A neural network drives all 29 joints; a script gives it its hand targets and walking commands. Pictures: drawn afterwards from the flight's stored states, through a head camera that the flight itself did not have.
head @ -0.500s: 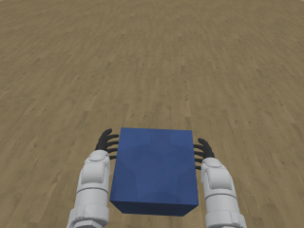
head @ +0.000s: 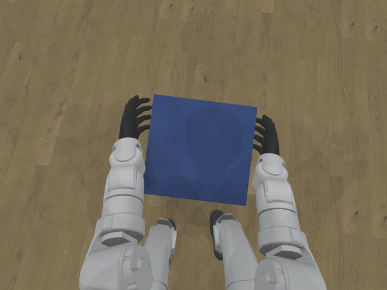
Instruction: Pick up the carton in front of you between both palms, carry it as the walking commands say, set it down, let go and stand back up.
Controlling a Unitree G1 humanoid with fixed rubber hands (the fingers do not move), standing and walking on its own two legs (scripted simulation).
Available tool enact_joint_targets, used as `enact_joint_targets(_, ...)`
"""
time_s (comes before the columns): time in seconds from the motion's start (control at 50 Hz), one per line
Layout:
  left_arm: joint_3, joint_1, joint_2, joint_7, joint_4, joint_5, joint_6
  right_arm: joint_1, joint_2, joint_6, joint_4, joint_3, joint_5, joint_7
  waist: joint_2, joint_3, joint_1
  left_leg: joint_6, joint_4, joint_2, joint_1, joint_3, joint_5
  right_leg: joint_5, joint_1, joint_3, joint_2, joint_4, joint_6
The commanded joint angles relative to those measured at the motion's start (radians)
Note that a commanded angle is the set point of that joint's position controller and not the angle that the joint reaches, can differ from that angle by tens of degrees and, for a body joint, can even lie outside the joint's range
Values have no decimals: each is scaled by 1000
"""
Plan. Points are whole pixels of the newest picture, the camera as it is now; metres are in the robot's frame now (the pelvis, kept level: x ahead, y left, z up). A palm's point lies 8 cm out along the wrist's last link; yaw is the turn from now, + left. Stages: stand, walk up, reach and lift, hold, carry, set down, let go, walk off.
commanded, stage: set down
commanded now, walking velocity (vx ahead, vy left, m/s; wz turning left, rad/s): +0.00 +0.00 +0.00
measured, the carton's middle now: (197, 150) +0.40 +0.00 -0.18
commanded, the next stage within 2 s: none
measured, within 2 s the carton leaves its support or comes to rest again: rests again in 1.86 s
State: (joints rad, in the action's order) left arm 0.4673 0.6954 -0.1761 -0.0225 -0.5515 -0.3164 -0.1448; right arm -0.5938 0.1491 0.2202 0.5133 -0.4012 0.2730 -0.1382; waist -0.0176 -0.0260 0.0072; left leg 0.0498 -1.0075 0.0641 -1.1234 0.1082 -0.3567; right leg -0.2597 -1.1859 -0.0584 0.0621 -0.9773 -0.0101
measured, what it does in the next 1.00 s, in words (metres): lowers itself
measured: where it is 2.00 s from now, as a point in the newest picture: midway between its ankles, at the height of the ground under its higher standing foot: (192, 248)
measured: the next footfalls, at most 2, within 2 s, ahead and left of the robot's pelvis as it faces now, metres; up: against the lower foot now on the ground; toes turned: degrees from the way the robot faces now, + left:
none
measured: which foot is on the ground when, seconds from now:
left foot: down 0.00-1.00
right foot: down 0.00-1.00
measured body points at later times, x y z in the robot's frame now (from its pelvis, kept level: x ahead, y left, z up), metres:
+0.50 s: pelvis -0.01 +0.02 -0.13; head +0.24 -0.01 +0.25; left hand +0.45 +0.12 -0.21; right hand +0.43 -0.18 -0.24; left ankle +0.06 +0.14 -0.65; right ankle +0.09 -0.10 -0.65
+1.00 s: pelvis -0.03 +0.01 -0.24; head +0.28 -0.03 +0.07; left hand +0.48 +0.09 -0.36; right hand +0.46 -0.20 -0.39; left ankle +0.06 +0.14 -0.65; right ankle +0.09 -0.10 -0.66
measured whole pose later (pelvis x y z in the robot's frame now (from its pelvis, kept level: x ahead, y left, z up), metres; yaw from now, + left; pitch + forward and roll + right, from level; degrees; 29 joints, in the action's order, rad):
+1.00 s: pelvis -0.03 +0.01 -0.24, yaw +5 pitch +47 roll +4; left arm 0.47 1.10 -0.12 -0.25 -0.72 -0.17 -0.14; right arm -1.09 -0.20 0.26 0.84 -0.31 0.14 -0.04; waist -0.09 0.05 -0.07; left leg 0.10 -1.90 0.20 -2.16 0.06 -0.57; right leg -0.46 -2.24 -0.10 0.09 -1.89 0.04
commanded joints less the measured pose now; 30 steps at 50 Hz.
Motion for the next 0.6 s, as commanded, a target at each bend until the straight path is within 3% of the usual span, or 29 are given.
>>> enact_joint_targets(0.0, -598, 415, -855, 250, -95, 116, -17, -704, 857, -80, -98, 686, -164, 270, 65, 1152, 13, -41, -38, 112, 22, -99, 221, 391, 740, -10, 50, -80, 44)
enact_joint_targets(0.16, -539, 414, -920, 245, -224, 115, -126, -721, 831, 19, 22, 612, -141, 319, 60, 994, -29, -19, -142, 117, -226, -116, 28, 97, 364, 34, 68, -170, 33)
enact_joint_targets(0.34, -487, 511, -907, 159, -266, 129, -83, -804, 716, -24, 95, 511, -141, 340, 18, 1038, -67, -4, -282, 135, -336, -117, 43, 102, 81, 79, 80, -340, 25)
enact_joint_targets(0.58, -528, 662, -872, 56, -229, 176, -50, -931, 586, -42, 103, 493, -197, 355, 12, 1180, -108, 11, -477, 159, -437, -139, 19, 95, -94, 106, 75, -537, 38)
